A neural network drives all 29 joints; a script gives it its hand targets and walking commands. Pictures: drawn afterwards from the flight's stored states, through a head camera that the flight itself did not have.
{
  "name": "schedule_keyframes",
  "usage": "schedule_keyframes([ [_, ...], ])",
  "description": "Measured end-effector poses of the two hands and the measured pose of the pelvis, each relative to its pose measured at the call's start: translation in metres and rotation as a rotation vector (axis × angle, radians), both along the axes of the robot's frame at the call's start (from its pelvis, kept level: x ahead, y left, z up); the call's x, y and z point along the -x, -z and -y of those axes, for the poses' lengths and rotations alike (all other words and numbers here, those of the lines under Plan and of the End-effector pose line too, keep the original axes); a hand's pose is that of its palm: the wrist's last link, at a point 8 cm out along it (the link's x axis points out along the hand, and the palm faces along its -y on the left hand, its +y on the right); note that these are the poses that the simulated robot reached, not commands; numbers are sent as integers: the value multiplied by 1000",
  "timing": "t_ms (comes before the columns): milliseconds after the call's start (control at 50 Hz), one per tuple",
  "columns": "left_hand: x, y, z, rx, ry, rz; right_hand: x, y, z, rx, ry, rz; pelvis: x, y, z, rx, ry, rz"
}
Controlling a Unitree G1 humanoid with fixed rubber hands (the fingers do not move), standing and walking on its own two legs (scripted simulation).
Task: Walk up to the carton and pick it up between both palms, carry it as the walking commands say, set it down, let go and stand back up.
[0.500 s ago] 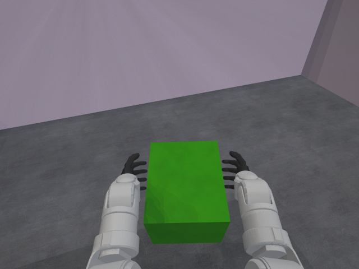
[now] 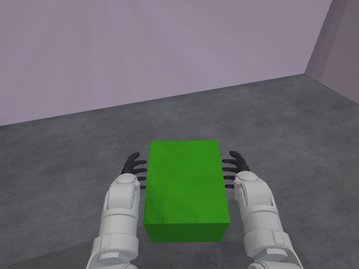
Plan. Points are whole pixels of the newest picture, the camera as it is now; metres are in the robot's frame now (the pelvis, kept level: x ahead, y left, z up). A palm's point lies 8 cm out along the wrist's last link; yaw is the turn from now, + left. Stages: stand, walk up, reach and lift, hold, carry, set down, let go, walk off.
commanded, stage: carry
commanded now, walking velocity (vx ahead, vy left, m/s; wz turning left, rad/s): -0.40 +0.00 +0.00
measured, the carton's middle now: (185, 191) +0.33 +0.00 -0.03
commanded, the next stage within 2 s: none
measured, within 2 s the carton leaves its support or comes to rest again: neither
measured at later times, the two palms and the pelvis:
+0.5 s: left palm (107, 225) +0.18 +0.15 +0.08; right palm (247, 221) +0.18 -0.11 +0.09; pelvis -0.10 +0.02 -0.01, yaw -1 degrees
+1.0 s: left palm (123, 261) +0.11 +0.11 +0.10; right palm out of the picture +0.09 -0.15 +0.09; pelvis -0.17 +0.00 -0.01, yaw -3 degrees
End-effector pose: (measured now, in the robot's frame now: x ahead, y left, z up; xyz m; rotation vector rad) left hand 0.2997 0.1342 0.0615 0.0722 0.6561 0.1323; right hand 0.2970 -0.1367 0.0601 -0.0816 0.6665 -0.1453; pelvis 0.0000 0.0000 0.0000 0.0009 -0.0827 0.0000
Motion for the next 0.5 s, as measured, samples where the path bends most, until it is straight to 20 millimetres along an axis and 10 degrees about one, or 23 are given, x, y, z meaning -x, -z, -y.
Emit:
schedule_keyframes([
  [200,13,-1,10,8,-45,75,14,-3,3,-18,84,76,34,22,0,-19,29,-127],
  [500,116,-18,-19,41,-69,3,116,-26,-26,7,72,5,105,10,-21,20,23,-162],
])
